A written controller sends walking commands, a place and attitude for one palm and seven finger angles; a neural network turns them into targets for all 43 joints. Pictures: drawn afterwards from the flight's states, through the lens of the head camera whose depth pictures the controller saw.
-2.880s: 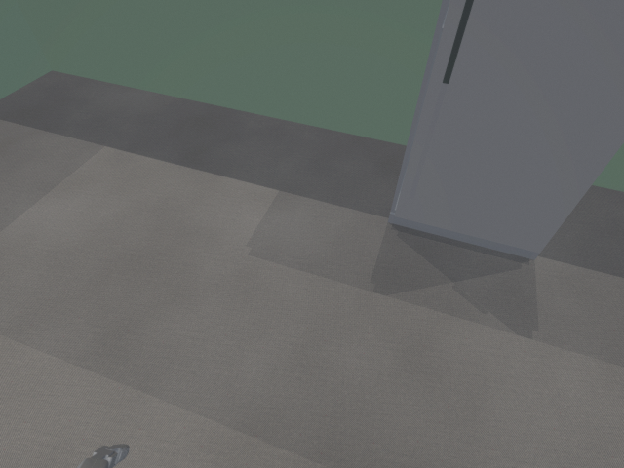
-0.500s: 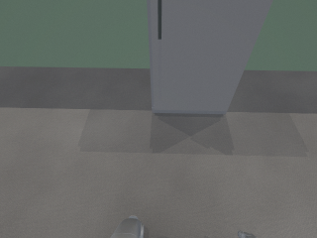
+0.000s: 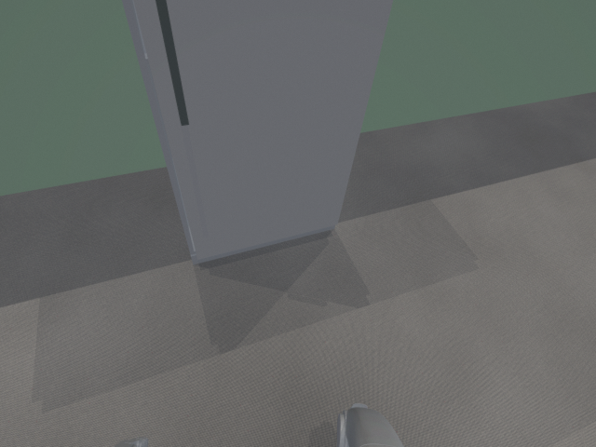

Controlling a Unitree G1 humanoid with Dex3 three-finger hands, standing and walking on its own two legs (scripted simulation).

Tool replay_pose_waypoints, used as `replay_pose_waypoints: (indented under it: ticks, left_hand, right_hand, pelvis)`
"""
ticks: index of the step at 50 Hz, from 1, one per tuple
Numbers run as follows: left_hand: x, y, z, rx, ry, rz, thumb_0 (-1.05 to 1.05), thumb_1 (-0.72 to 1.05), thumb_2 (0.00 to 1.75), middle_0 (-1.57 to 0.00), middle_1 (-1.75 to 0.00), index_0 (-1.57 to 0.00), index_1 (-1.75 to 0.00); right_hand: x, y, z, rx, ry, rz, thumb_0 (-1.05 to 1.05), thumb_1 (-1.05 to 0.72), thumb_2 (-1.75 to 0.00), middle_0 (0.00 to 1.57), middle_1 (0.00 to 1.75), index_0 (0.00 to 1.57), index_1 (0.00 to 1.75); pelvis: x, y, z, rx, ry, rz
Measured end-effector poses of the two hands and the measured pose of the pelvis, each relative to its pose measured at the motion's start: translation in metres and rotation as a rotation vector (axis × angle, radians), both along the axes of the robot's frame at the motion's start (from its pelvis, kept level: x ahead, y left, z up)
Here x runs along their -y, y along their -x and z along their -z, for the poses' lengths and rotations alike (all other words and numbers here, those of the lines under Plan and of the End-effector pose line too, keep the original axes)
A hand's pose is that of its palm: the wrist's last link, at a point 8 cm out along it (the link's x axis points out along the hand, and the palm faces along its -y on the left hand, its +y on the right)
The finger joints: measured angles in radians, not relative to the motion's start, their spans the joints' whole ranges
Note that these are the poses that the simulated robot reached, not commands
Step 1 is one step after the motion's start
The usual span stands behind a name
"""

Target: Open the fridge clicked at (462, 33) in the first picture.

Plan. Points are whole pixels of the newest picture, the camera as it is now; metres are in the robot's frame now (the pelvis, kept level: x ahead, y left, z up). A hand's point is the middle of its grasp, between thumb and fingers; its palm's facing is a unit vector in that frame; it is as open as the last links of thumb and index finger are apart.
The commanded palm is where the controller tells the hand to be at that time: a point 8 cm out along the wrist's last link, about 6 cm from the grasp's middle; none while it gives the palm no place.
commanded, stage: walk to a spot facing it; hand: left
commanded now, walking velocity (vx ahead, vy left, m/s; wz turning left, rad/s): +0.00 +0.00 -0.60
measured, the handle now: (170, 50) +0.81 +0.31 +0.11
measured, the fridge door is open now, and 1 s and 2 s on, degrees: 0 0 0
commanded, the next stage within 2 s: none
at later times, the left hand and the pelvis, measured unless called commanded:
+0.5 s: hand (188, 382) +0.24 +0.19 -0.17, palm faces -0.22 -0.94 -0.26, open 7.4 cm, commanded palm none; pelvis +0.12 +0.01 -0.01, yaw -17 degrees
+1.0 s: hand (204, 337) +0.32 +0.17 -0.17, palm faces -0.54 -0.81 -0.21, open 7.4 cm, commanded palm none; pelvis +0.14 +0.05 +0.00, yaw -36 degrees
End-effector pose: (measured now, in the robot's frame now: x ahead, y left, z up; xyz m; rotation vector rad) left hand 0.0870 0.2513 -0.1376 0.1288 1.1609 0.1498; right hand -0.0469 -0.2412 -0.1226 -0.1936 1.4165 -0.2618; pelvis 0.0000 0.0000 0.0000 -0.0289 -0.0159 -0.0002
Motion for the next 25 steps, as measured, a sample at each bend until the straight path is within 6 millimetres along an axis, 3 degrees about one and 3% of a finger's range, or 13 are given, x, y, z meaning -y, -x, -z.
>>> replay_pose_waypoints:
  ticks: [6,11,14,17,21,25]
  left_hand:
    - [0.035,-0.077,0.011,-0.018,0.039,0.134,0.01,0.91,0.90,-0.20,-0.29,-0.19,-0.30]
    - [0.066,-0.133,0.024,0.025,0.046,0.219,0.01,0.91,0.90,-0.20,-0.29,-0.20,-0.30]
    - [0.070,-0.146,0.024,0.039,0.029,0.218,0.01,0.91,0.90,-0.20,-0.29,-0.20,-0.30]
    - [0.062,-0.146,0.017,0.001,-0.002,0.221,0.01,0.91,0.90,-0.21,-0.29,-0.20,-0.30]
    - [0.041,-0.150,0.006,-0.049,-0.060,0.247,0.00,0.92,0.90,-0.21,-0.29,-0.20,-0.30]
    - [0.019,-0.161,-0.001,-0.064,-0.088,0.270,0.01,0.91,0.90,-0.21,-0.29,-0.20,-0.30]
  right_hand:
    - [-0.025,0.019,0.010,-0.133,-0.060,0.125,0.01,-0.92,-0.90,0.20,0.30,0.19,0.30]
    - [-0.031,0.004,0.030,-0.184,-0.119,0.206,0.01,-0.91,-0.90,0.20,0.30,0.20,0.30]
    - [-0.021,-0.033,0.039,-0.136,-0.116,0.211,0.01,-0.91,-0.90,0.20,0.30,0.20,0.30]
    - [-0.007,-0.091,0.037,0.005,-0.090,0.195,0.01,-0.91,-0.90,0.20,0.30,0.20,0.30]
    - [0.007,-0.167,0.025,0.213,-0.052,0.173,0.01,-0.91,-0.90,0.20,0.30,0.19,0.30]
    - [0.008,-0.218,0.012,0.348,-0.026,0.153,0.00,-0.91,-0.90,0.20,0.30,0.19,0.30]
  pelvis:
    - [0.001,-0.039,0.009,-0.010,-0.005,0.069]
    - [0.015,-0.076,0.026,-0.018,-0.019,0.116]
    - [0.018,-0.088,0.028,0.001,-0.011,0.151]
    - [0.016,-0.097,0.020,0.010,-0.013,0.190]
    - [0.008,-0.107,0.012,-0.005,-0.026,0.237]
    - [-0.007,-0.117,0.010,-0.020,-0.038,0.290]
